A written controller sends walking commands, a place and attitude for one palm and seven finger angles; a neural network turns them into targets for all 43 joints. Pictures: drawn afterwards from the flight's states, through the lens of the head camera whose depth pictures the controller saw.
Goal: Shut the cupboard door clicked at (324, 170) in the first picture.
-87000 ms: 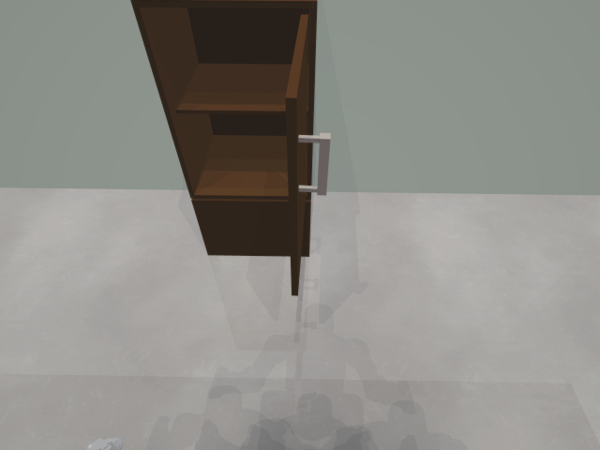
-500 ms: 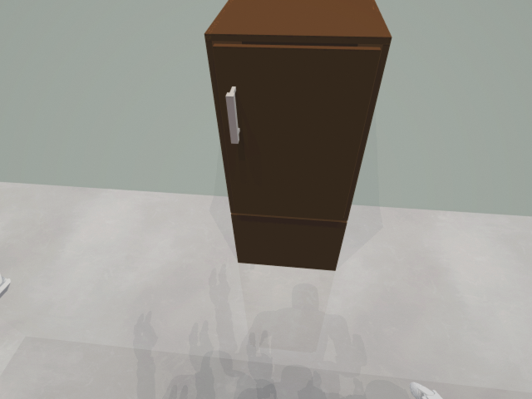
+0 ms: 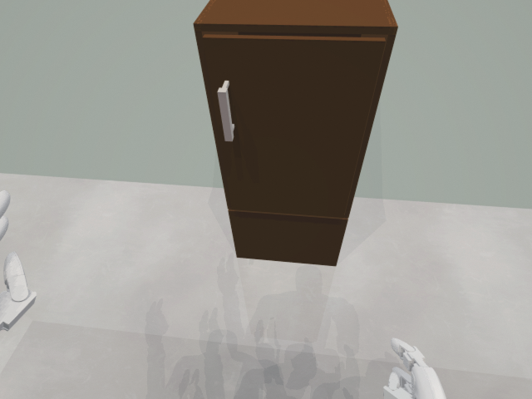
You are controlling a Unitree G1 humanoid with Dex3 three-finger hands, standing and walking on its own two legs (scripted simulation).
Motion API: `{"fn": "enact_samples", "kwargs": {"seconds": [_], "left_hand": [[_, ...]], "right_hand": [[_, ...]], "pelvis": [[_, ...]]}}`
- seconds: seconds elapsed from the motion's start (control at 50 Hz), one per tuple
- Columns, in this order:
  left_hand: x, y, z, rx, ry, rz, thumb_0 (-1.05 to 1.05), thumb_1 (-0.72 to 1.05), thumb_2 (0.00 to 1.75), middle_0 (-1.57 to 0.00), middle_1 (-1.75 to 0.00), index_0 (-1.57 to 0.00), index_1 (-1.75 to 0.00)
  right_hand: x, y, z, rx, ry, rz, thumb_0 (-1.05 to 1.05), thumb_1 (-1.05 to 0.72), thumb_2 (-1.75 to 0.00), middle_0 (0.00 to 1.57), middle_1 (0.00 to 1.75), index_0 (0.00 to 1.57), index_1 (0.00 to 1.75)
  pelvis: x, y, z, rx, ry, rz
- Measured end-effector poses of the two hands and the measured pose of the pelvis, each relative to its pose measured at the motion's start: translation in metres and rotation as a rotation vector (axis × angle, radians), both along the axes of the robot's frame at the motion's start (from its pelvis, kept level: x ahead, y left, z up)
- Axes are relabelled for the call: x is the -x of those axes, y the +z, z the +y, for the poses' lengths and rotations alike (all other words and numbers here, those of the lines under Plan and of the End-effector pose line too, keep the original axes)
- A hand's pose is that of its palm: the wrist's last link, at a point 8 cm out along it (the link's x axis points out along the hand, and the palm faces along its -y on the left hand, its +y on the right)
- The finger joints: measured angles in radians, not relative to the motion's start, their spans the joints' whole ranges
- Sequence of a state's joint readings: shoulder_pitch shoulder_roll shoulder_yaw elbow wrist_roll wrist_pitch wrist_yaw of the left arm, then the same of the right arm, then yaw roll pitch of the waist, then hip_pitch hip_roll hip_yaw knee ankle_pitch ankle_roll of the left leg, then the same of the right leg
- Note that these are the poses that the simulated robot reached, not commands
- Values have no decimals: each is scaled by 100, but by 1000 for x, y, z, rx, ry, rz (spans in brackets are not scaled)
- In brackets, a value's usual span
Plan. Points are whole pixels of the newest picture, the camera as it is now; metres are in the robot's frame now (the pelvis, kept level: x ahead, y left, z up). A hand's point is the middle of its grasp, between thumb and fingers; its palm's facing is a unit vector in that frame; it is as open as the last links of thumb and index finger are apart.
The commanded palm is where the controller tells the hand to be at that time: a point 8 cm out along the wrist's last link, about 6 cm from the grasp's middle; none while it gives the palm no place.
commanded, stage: stop stepping back and stand still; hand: left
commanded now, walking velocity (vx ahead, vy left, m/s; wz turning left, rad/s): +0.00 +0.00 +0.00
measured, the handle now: (227, 111) +0.76 +0.14 +0.02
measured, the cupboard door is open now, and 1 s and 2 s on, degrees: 0 0 0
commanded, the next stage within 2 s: let the arm hang, fingers relaxed in 0.12 s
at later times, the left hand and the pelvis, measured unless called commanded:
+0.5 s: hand out of the picture +0.06 +0.20 -0.15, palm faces -0.05 -0.98 -0.21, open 7.4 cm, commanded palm none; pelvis -0.03 +0.02 -0.01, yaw +2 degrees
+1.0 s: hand out of the picture -0.10 +0.22 -0.16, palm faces +0.05 -0.97 -0.22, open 7.4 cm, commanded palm none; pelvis -0.04 +0.04 +0.01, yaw +1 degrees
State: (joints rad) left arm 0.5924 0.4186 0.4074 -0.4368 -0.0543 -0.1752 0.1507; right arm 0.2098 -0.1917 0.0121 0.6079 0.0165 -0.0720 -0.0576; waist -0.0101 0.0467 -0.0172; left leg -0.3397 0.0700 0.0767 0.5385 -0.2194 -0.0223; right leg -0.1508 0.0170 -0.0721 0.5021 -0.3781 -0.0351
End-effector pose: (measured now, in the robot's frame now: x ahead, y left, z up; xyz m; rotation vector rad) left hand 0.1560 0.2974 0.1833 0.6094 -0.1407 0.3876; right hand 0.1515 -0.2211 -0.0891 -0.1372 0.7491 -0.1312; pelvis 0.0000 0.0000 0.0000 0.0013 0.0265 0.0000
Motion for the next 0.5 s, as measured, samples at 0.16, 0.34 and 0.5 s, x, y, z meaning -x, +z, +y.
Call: {"fn": "enact_samples", "kwargs": {"seconds": [0.16, 0.34, 0.5], "left_hand": [[-1, -13, 6, 72, 24, -17, 1, 88, 90, -21, -30, -21, -30], [-20, -123, 10, 199, -29, 446, 0, 90, 90, -20, -30, -20, -30], [100, -303, -47, 557, 60, 1166, 1, 90, 90, -20, -30, -20, -30]], "right_hand": [[12, 3, -14, 81, -18, 57, 1, -91, -90, 20, 30, 21, 30], [13, -10, -23, 78, 49, 52, 1, -91, -90, 20, 30, 21, 30], [85, -33, -11, 86, 43, 328, 1, -91, -90, 20, 29, 20, 30]], "pelvis": [[-2, 1, 2, -6, 3, -23], [20, -7, 21, 11, 13, -12], [31, -8, 23, -1, 29, -33]]}}
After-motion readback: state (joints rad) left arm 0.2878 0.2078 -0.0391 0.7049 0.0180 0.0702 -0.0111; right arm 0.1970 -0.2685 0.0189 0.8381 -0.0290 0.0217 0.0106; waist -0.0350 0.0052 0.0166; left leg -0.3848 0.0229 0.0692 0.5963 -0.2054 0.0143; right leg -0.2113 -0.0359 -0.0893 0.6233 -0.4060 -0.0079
